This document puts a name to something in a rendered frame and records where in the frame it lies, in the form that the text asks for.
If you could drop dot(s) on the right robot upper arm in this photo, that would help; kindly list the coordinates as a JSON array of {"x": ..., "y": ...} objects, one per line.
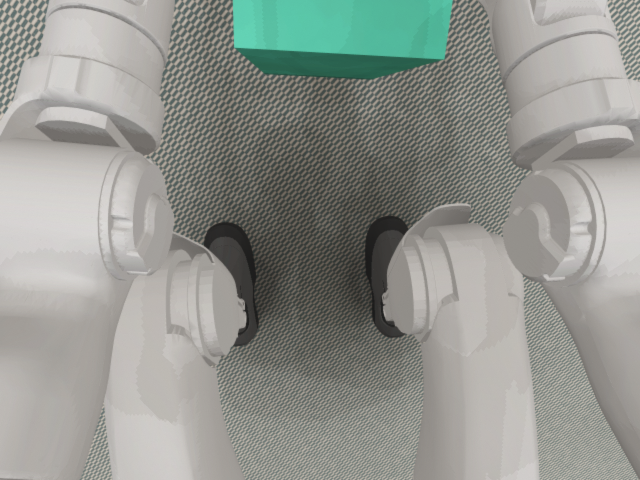
[{"x": 574, "y": 227}]

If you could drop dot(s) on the robot right forearm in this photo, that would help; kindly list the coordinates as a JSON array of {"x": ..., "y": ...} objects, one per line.
[{"x": 567, "y": 89}]

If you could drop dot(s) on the carton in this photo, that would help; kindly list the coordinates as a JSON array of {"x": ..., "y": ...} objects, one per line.
[{"x": 355, "y": 39}]

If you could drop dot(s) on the right robot foot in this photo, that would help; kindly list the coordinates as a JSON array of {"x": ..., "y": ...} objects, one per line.
[{"x": 382, "y": 239}]

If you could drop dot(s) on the left robot upper arm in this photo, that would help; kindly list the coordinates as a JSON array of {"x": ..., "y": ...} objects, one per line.
[{"x": 78, "y": 223}]

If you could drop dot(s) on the left robot shin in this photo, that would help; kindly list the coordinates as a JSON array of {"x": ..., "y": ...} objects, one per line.
[{"x": 180, "y": 242}]

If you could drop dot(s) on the robot left forearm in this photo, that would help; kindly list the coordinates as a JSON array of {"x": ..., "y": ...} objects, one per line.
[{"x": 98, "y": 76}]

